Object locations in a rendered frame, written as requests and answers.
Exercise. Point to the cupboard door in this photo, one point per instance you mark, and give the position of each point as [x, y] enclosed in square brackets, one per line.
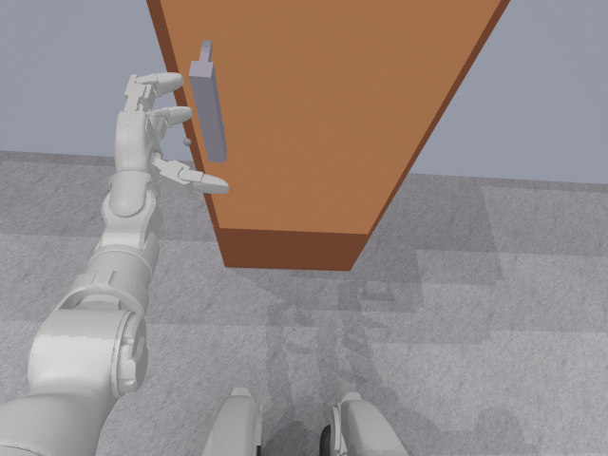
[323, 102]

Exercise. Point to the robot left forearm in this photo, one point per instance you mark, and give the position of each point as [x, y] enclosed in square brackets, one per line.
[121, 267]

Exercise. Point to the right robot shin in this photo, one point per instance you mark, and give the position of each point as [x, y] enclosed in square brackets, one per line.
[347, 396]

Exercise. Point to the handle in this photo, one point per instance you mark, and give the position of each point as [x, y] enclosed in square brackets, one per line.
[203, 82]

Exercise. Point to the robot left hand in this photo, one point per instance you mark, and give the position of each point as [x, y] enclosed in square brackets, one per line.
[139, 130]

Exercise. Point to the robot left upper arm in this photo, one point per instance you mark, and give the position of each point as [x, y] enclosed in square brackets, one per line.
[84, 361]

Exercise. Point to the left robot thigh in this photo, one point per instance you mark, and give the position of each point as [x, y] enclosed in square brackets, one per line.
[236, 429]

